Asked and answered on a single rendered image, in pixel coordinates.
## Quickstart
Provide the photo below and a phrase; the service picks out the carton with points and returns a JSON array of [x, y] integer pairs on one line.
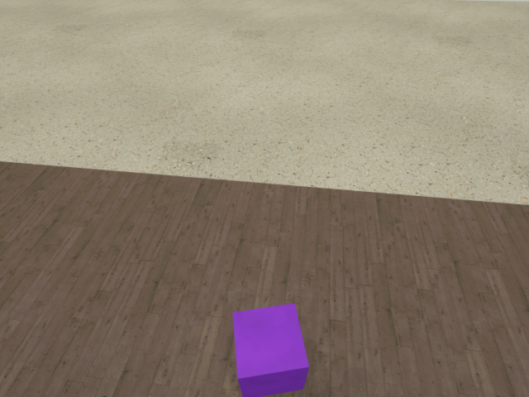
[[270, 353]]

